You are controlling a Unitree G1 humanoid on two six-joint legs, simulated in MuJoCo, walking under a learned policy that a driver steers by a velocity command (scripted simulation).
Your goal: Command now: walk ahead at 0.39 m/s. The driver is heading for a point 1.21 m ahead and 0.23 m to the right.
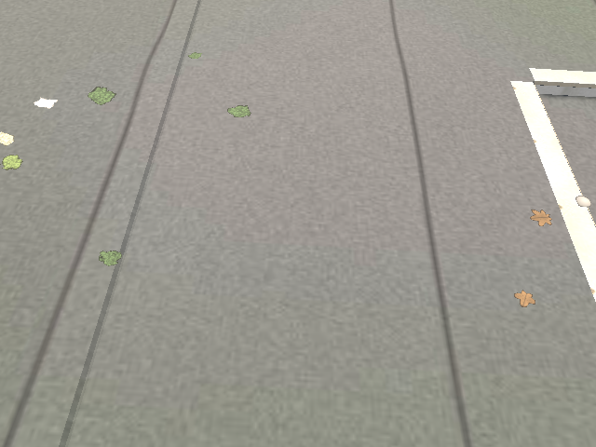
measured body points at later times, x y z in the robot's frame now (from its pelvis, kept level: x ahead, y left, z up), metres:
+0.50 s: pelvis +0.26 -0.06 +0.00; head +0.30 -0.06 +0.44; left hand +0.40 +0.21 -0.10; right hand +0.33 -0.34 -0.13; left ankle +0.16 +0.09 -0.64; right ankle +0.33 -0.14 -0.74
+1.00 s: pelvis +0.55 +0.00 -0.01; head +0.58 +0.01 +0.44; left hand +0.58 +0.28 -0.14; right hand +0.73 -0.25 -0.09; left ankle +0.62 +0.09 -0.74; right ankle +0.40 -0.14 -0.65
